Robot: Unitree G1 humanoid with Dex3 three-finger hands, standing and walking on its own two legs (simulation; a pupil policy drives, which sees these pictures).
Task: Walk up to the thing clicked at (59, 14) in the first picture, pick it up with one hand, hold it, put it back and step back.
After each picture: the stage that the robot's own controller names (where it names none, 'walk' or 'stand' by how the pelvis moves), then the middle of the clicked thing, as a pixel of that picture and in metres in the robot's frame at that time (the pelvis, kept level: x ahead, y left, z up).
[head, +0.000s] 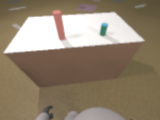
stand; (59, 26) +0.72 +0.34 +0.14
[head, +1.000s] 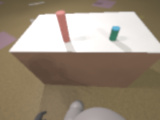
walk; (63, 28) +0.66 +0.30 +0.14
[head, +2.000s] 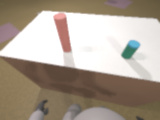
rise first; (64, 35) +0.50 +0.21 +0.18
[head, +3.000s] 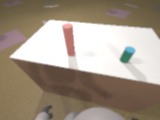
stand; (69, 41) +0.52 +0.21 +0.14
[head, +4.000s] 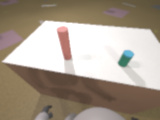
stand; (65, 45) +0.48 +0.22 +0.14
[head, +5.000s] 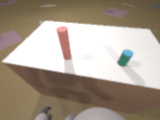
stand; (65, 45) +0.48 +0.22 +0.14
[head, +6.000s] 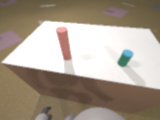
stand; (64, 45) +0.48 +0.22 +0.14
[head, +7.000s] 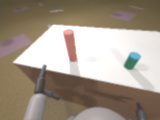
rise first; (71, 47) +0.47 +0.21 +0.14
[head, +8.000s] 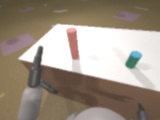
go down; (73, 45) +0.50 +0.21 +0.14
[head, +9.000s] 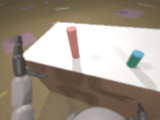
go down; (73, 44) +0.50 +0.21 +0.14
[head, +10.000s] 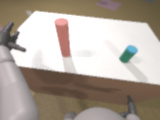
go down; (64, 40) +0.48 +0.18 +0.15
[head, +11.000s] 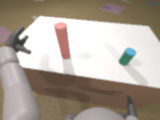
approach; (63, 43) +0.48 +0.20 +0.15
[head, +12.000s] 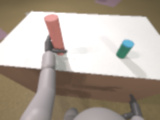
close; (56, 38) +0.48 +0.22 +0.18
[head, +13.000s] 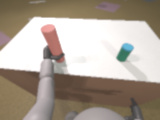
lift; (55, 46) +0.42 +0.23 +0.18
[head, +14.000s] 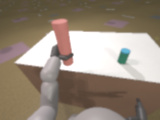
lift; (64, 45) +0.34 +0.17 +0.28
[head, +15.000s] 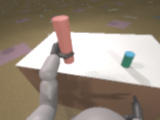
hold; (65, 43) +0.34 +0.17 +0.30
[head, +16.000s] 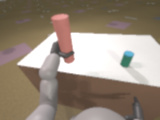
hold; (65, 42) +0.33 +0.16 +0.31
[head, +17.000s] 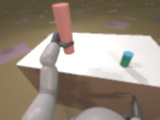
crouch; (65, 33) +0.37 +0.17 +0.35
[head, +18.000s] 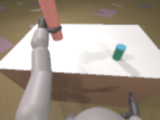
lower; (51, 17) +0.48 +0.21 +0.34
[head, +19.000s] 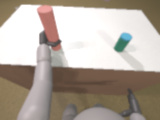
lower; (51, 32) +0.51 +0.22 +0.19
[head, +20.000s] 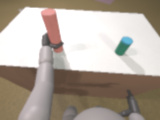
lower; (54, 34) +0.50 +0.21 +0.18
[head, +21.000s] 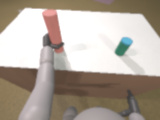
lower; (55, 35) +0.50 +0.21 +0.18
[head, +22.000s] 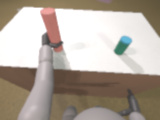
lower; (54, 33) +0.50 +0.21 +0.18
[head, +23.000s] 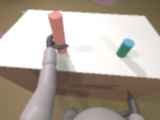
open; (59, 36) +0.49 +0.20 +0.18
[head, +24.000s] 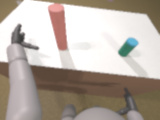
sink last; (60, 31) +0.50 +0.19 +0.18
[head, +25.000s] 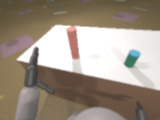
sink last; (73, 44) +0.50 +0.20 +0.15
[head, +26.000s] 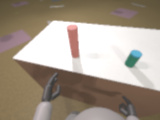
stand; (74, 43) +0.50 +0.19 +0.14
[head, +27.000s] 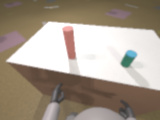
stand; (70, 44) +0.49 +0.20 +0.14
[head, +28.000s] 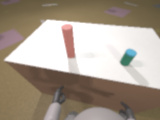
stand; (69, 43) +0.49 +0.20 +0.14
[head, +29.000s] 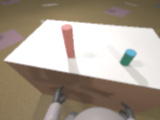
stand; (69, 43) +0.49 +0.20 +0.14
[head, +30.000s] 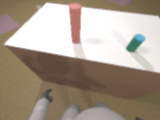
walk; (75, 26) +0.57 +0.16 +0.17
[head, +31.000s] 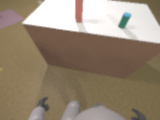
walk; (78, 7) +0.86 +0.19 +0.16
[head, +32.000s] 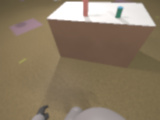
stand; (85, 5) +1.22 +0.19 +0.16
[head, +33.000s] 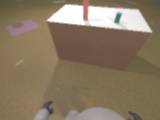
stand; (85, 9) +1.21 +0.16 +0.14
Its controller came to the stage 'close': yes
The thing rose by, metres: 0.21
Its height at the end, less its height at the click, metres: +0.00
